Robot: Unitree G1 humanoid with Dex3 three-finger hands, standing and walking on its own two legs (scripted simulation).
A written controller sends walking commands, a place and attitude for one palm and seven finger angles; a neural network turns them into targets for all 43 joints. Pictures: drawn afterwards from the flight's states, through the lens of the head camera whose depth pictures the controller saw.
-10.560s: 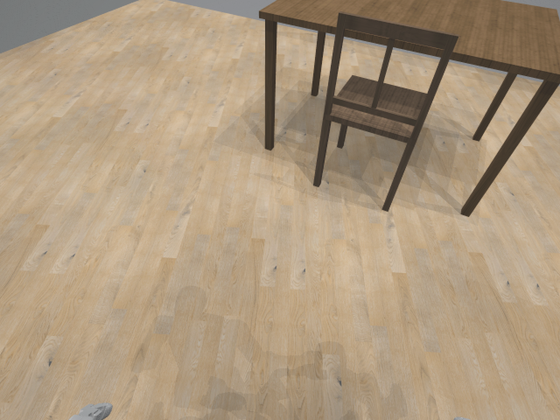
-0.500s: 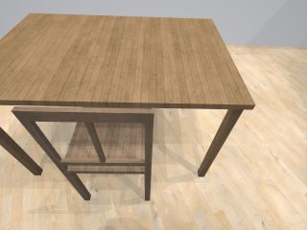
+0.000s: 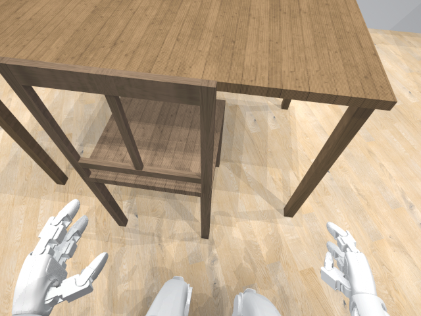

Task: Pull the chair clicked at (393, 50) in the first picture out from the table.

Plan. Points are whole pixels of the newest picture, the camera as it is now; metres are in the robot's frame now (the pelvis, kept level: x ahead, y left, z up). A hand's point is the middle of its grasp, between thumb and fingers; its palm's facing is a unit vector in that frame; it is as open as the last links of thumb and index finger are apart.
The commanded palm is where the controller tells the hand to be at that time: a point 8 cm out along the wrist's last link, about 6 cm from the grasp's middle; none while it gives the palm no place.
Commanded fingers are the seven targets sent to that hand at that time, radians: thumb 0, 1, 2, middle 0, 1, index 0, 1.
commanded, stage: raise the hand toward the chair's back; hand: left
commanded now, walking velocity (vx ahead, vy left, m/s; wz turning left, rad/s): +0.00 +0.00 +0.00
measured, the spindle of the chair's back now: (127, 136) +0.48 +0.26 +0.00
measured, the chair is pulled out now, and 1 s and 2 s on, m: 0.00 0.00 0.00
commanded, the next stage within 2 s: aim the fingers beside a spindle in 1.54 s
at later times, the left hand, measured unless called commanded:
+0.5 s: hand (90, 232) +0.23 +0.23 +0.05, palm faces -0.02 -1.00 -0.03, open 14.8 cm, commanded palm +0.21 +0.29 +0.06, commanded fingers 0.00 -0.36 0.36 -0.07 -0.10 -0.07 -0.10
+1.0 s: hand (70, 214) +0.25 +0.26 +0.07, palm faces +0.00 -1.00 -0.06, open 16.9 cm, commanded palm +0.23 +0.31 +0.08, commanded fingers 0.00 -0.50 0.30 -0.06 -0.08 -0.06 -0.08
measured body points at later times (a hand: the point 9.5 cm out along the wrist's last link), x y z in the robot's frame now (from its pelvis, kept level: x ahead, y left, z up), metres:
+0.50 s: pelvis +0.00 +0.04 +0.01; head +0.09 +0.05 +0.45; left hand +0.23 +0.29 +0.05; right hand +0.16 -0.23 -0.08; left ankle +0.03 +0.14 -0.63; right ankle +0.02 -0.05 -0.63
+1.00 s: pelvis +0.00 +0.06 +0.02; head +0.08 +0.08 +0.46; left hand +0.24 +0.32 +0.08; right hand +0.19 -0.17 -0.06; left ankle +0.03 +0.14 -0.63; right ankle +0.02 -0.05 -0.63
